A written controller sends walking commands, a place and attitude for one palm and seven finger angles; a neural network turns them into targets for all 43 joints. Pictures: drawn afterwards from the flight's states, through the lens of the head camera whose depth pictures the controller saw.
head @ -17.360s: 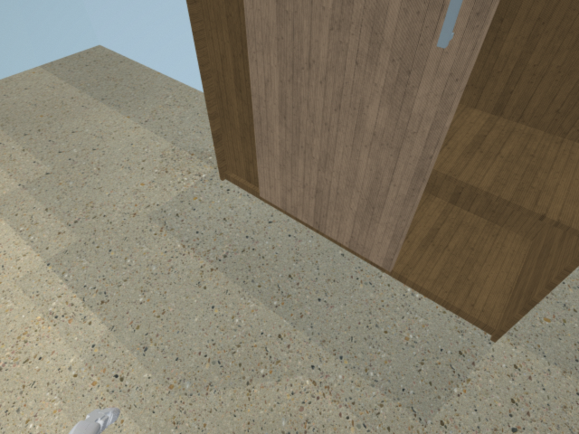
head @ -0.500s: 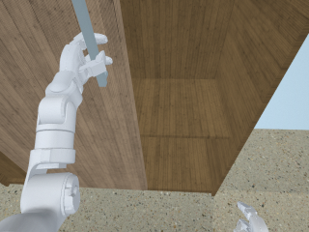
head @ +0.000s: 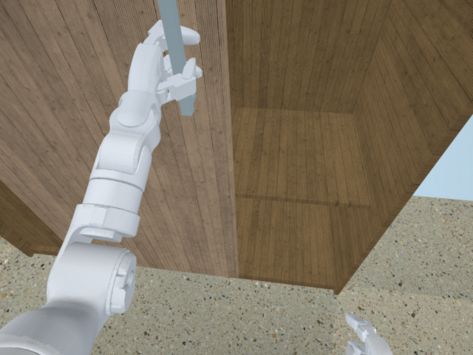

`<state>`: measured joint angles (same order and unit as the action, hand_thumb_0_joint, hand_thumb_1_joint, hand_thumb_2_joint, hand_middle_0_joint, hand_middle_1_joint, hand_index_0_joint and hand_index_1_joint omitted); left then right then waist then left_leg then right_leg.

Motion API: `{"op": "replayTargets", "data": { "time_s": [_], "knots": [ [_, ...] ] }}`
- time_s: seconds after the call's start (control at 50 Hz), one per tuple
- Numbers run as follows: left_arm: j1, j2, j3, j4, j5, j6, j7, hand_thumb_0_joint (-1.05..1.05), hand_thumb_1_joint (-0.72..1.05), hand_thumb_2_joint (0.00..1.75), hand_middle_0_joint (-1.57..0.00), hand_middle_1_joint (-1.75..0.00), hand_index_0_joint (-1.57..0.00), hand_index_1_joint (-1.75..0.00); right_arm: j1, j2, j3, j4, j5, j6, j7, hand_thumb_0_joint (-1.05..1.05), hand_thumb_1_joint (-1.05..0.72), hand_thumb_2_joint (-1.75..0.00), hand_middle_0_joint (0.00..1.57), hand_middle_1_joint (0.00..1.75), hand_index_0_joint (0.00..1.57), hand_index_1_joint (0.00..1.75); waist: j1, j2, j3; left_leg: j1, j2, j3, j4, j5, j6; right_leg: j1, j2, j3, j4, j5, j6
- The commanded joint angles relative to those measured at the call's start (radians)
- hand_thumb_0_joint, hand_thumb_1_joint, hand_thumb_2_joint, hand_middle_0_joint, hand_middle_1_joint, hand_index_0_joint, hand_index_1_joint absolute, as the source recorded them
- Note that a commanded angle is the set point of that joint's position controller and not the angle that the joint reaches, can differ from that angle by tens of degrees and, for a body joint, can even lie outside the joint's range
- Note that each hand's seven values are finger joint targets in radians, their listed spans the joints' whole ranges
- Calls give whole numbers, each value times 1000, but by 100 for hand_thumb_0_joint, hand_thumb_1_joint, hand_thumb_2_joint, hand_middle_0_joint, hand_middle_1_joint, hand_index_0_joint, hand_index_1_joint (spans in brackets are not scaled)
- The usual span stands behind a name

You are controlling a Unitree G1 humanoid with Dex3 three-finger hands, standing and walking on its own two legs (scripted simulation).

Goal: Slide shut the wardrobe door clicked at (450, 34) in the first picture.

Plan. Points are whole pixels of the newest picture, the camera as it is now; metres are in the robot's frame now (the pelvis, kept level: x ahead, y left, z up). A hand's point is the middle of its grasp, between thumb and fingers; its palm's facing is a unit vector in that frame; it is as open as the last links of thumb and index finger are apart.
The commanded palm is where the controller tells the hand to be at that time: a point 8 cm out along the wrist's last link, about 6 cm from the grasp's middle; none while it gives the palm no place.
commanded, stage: step sideways, sliding the door along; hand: left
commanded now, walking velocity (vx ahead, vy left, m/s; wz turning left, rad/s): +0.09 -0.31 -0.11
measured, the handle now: (179, 46) +0.50 +0.13 +0.27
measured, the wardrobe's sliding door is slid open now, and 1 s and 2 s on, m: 0.40 0.34 0.00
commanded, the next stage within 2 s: none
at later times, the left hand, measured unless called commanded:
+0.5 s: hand (200, 81) +0.45 +0.09 +0.24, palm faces +0.18 -0.98 -0.08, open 6.1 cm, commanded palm +0.43 +0.09 +0.25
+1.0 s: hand (240, 81) +0.46 +0.03 +0.24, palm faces +0.37 -0.92 -0.08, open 6.6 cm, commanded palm +0.43 +0.00 +0.24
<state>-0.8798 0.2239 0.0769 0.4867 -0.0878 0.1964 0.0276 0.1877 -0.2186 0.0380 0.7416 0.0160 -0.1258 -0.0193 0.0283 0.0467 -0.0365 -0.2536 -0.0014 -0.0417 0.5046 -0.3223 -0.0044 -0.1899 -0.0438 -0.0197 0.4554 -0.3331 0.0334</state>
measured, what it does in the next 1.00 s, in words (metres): steps to the right: right foot, then right foot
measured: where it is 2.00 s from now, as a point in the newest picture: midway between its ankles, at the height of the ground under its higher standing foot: outside the picture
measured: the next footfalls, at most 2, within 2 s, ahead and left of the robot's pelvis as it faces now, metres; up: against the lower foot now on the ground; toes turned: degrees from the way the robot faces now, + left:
right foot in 0.22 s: +0.08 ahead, -0.11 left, +0.00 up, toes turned -4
right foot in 0.82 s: +0.20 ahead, -0.35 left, +0.00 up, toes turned +4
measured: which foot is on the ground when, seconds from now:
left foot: down 0.00-0.84, up 0.86-0.94, down 0.96-1.00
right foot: down 0.00-0.06, up 0.08-0.20, down 0.22-0.46, up 0.48-0.80, down 0.82-1.00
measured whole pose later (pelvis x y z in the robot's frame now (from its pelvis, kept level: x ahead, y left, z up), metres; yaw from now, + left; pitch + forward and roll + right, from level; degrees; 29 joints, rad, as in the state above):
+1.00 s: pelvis +0.07 -0.20 -0.01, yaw +6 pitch -4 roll -1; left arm -0.73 0.28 0.14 0.08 -0.08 0.03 0.15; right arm -0.01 -0.24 -0.06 0.64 0.06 -0.05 -0.01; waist 0.11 0.05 0.29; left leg -0.20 0.18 0.04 0.60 -0.27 -0.08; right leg -0.37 -0.04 -0.07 0.76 -0.27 0.02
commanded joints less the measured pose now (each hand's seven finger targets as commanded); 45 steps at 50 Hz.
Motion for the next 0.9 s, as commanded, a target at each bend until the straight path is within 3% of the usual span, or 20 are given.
{"op": "replayTargets", "data": {
  "time_s": [0.0,0.02,0.06,0.16,0.2,0.22,0.24,0.3,0.4,0.42,0.44,0.48,0.52,0.56,0.64,0.74,0.78,0.8,0.82,0.88],
  "knots": [
    [-557,149,0,-370,36,-284,-5,0,90,90,-45,-140,-45,-140,-12,-127,-76,-158,-2,-8,-19,0,-90,-90,20,30,20,30,-73,74,-437,538,129,-57,91,1095,69,-163,61,-41,190,538,-10],
    [-568,243,52,-298,14,-305,3,0,90,90,-45,-140,-45,-140,63,-135,-96,-147,11,-7,-11,0,-90,-90,20,30,20,30,-57,83,-467,596,186,-147,76,1271,87,-314,73,-36,359,270,-6],
    [-614,177,19,-400,28,-304,3,0,90,90,-45,-140,-45,-140,-26,-118,-88,-182,-16,31,1,0,-90,-90,20,30,20,30,-88,138,-437,777,264,-215,59,1141,151,-457,97,4,437,-127,-22],
    [-626,253,68,-373,29,-319,30,0,90,90,-45,-140,-45,-140,-93,-115,-53,-220,15,77,-15,0,-90,-90,20,30,20,30,-55,170,-315,364,242,-78,104,697,115,-91,53,-3,79,10,-64],
    [-645,246,53,-343,36,-328,23,0,90,90,-45,-140,-45,-140,-99,-125,-57,-212,29,80,-22,0,-90,-90,20,30,20,30,-43,-11,-320,26,129,60,280,369,61,264,-13,62,-67,263,-103],
    [-636,267,55,-314,36,-320,28,0,90,90,-45,-140,-45,-140,-109,-103,-59,-204,37,81,-28,0,-90,-90,20,30,20,30,-38,-250,-308,-136,28,102,444,3,25,335,-161,238,-135,287,-171],
    [-634,256,58,-289,31,-311,29,0,90,90,-45,-140,-45,-140,-142,-95,-58,-205,34,65,-41,0,-90,-90,20,30,20,30,-28,-322,-271,-234,-20,42,623,-276,16,277,-273,419,-193,206,-252],
    [-704,211,40,-289,33,-318,29,0,90,90,-45,-140,-45,-140,-70,-112,-68,-120,28,41,-48,0,-90,-90,20,30,20,30,-63,-175,-215,-179,46,-1,672,-147,0,142,-214,297,-165,151,-265],
    [-723,99,-73,-352,30,-359,50,0,90,90,-45,-140,-45,-140,-48,-87,-64,-127,25,33,-44,0,-90,-90,20,30,20,30,-75,-62,-321,227,61,130,-70,198,9,99,-106,21,116,454,-162],
    [-718,91,-90,-365,22,-363,51,0,90,90,-45,-140,-45,-140,-41,-123,-84,-132,32,29,-42,0,-90,-90,20,30,20,30,-82,80,-336,443,187,0,-165,370,37,-97,-71,-19,277,345,-113],
    [-723,44,-123,-378,9,-366,41,0,90,90,-45,-140,-45,-140,-50,-154,-106,-156,35,36,-25,0,-90,-90,20,30,20,30,-75,334,-343,651,440,-341,-100,691,153,-424,22,7,467,-79,-62],
    [-766,-2,-145,-363,3,-363,22,0,90,90,-45,-140,-45,-140,-86,-104,-89,-170,45,57,8,0,-90,-90,20,30,20,30,-64,170,-251,653,531,-358,-52,798,260,-535,-16,181,679,-159,-77],
    [-801,-9,-171,-484,4,-372,14,0,90,90,-45,-140,-45,-140,-84,-94,-86,-176,45,55,14,0,-90,-90,20,30,20,30,-85,84,-277,706,473,-271,15,858,233,-573,-29,136,633,-164,-63],
    [-737,-37,-181,-437,12,-362,12,0,90,90,-45,-140,-45,-140,-73,-121,-103,-177,48,67,22,0,-90,-90,20,30,20,30,-87,33,-260,643,446,-191,16,806,207,-495,-25,97,546,-111,-56],
    [-718,-128,-276,-479,20,-362,-11,0,90,90,-45,-140,-45,-140,-101,-128,-112,-207,50,57,36,0,-90,-90,20,30,20,30,-91,225,-255,510,359,16,-2,799,139,-303,-2,-27,429,16,-34],
    [-595,-52,-223,-520,12,-366,-2,0,90,90,-45,-140,-45,-140,-124,-118,-111,-229,46,58,38,0,-90,-90,20,30,20,30,-76,274,-251,464,319,104,143,876,49,-80,55,-86,138,145,-33],
    [-520,7,-184,-595,35,-372,3,0,90,90,-45,-140,-45,-140,-134,-93,-105,-241,64,59,35,0,-90,-90,20,30,20,30,-51,80,-309,306,218,134,353,775,30,208,38,-64,-38,619,-54],
    [-497,58,-160,-630,47,-368,10,0,90,90,-45,-140,-45,-140,-148,-59,-104,-239,67,56,28,0,-90,-90,20,30,20,30,-55,-149,-339,87,133,144,483,409,18,393,-96,63,9,1069,-117],
    [-400,82,-144,-590,44,-340,18,0,90,90,-45,-140,-45,-140,-178,-55,-100,-221,61,42,15,0,-90,-90,20,30,20,30,-46,-210,-327,-63,52,118,522,-53,0,424,-209,150,53,1396,-179],
    [-405,67,-139,-798,29,-338,31,0,90,90,-45,-140,-45,-140,-197,-51,-98,-208,58,32,-9,0,-90,-90,20,30,20,30,-53,-316,-288,-50,116,66,173,-143,-12,323,-188,133,143,1242,-145]
  ]
}}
